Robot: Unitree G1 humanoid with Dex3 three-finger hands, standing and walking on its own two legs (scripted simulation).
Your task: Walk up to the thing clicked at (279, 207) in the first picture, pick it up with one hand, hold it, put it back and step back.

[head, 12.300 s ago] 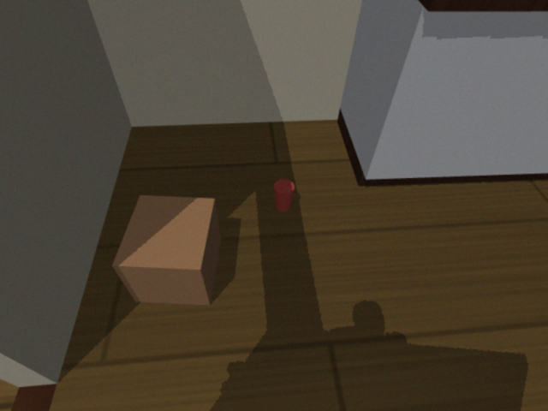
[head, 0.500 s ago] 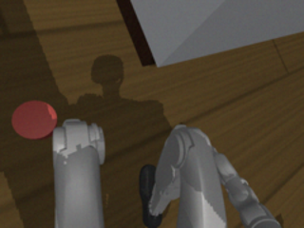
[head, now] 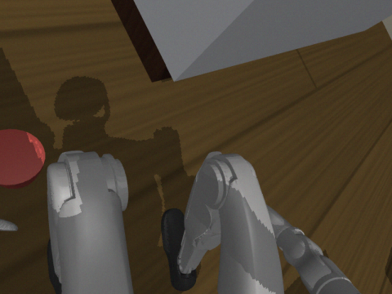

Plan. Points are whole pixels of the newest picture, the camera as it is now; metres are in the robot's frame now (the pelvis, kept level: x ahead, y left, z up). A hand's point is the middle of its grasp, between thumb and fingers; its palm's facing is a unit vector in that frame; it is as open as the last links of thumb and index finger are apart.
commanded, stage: close in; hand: left
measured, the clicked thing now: (14, 164) +0.33 +0.27 -0.20
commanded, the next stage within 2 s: rest palm in 0.20 s
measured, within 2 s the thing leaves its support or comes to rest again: leaves its support in 1.30 s
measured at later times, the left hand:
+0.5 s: hand out of the picture +0.30 +0.29 -0.19, palm faces +0.33 -0.94 +0.00, open 16.9 cm
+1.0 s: hand (9, 175) +0.31 +0.27 -0.19, palm faces +0.34 -0.94 +0.02, open 11.1 cm
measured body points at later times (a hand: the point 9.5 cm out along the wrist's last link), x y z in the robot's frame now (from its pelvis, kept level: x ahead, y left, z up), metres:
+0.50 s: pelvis +0.00 +0.00 +0.00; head +0.19 +0.21 +0.34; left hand +0.28 +0.34 -0.19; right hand +0.22 -0.22 -0.03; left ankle +0.09 +0.12 -0.24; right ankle +0.13 -0.12 -0.24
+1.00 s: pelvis +0.00 +0.00 +0.00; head +0.19 +0.21 +0.34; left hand +0.29 +0.32 -0.19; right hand +0.22 -0.21 -0.02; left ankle +0.09 +0.12 -0.24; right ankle +0.13 -0.12 -0.24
